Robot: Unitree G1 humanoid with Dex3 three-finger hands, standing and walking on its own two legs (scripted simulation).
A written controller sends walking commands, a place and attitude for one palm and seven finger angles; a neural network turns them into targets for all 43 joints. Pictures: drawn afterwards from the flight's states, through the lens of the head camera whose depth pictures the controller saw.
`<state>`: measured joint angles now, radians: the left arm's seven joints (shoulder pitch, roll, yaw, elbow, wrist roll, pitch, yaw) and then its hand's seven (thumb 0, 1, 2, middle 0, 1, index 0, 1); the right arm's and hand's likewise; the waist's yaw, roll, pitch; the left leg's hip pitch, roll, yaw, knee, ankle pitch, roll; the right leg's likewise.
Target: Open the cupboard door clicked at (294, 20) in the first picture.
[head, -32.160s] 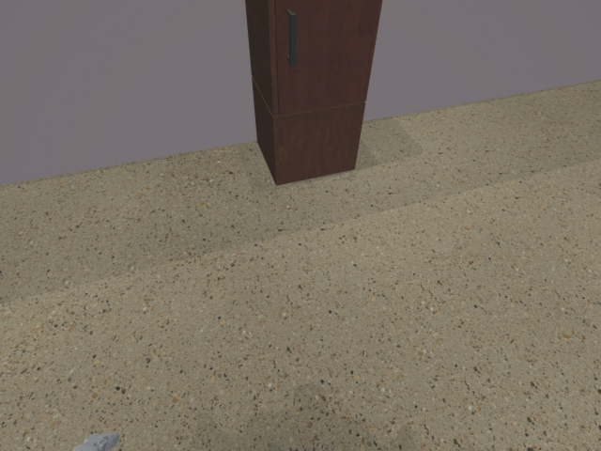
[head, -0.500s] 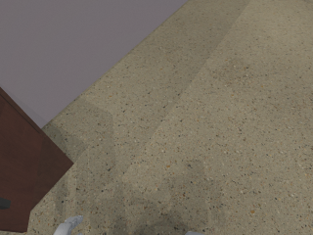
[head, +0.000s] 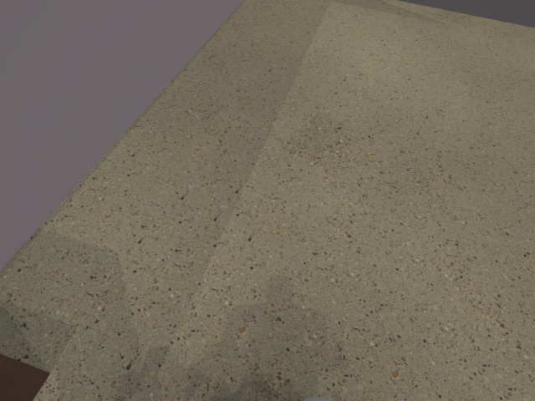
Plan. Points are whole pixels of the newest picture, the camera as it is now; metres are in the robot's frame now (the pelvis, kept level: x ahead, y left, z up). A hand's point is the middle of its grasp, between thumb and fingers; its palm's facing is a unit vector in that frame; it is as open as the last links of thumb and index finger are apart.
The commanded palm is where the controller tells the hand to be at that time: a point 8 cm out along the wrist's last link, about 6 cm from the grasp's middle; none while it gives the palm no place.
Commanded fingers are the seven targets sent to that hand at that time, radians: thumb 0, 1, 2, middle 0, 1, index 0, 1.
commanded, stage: walk to a spot facing it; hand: left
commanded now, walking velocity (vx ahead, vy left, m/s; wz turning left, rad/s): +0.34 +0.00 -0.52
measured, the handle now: out of the picture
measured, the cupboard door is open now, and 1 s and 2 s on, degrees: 43 43 43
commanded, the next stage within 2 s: turn to face it in 0.98 s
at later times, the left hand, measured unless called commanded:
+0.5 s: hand (243, 275) +0.36 +0.07 -0.16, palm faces -0.24 -0.95 -0.20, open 7.3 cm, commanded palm none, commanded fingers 0.00 0.90 0.90 -0.20 -0.30 -0.20 -0.30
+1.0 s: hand (256, 214) +0.53 +0.06 -0.17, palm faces -0.24 -0.96 -0.16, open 7.4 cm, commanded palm none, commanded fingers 0.00 0.90 0.90 -0.20 -0.30 -0.20 -0.30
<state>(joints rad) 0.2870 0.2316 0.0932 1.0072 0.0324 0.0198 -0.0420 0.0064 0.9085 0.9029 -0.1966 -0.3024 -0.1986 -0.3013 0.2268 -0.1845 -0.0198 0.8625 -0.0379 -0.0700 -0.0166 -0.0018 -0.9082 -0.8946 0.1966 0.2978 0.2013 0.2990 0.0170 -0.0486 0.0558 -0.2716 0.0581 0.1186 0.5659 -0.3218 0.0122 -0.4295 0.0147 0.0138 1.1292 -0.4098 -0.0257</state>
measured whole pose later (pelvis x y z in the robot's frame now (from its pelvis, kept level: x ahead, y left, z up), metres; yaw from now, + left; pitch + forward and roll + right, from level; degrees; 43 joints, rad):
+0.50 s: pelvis +0.22 -0.08 +0.00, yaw -12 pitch +0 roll +1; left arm 0.14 0.18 0.06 0.97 0.01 -0.05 0.00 -0.01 0.92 0.90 -0.19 -0.30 -0.20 -0.30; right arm 0.32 -0.17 -0.04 1.04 -0.02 -0.01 -0.01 0.01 -0.91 -0.89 0.19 0.30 0.20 0.30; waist -0.08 0.00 0.09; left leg -0.49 0.14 0.06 1.13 -0.33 -0.05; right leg -0.24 0.05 -0.10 0.47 -0.25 -0.10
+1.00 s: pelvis +0.48 -0.11 +0.01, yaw -20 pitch +0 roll +1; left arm 0.29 0.16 0.07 1.07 0.03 -0.01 -0.02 0.00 0.91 0.90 -0.19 -0.30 -0.20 -0.30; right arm 0.22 -0.16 -0.04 1.01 -0.02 -0.08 -0.03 -0.01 -0.94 -0.89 0.20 0.30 0.20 0.30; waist 0.04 -0.03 0.07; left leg -0.23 0.03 0.19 0.46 -0.24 0.04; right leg -0.53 -0.08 -0.03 1.14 -0.30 -0.02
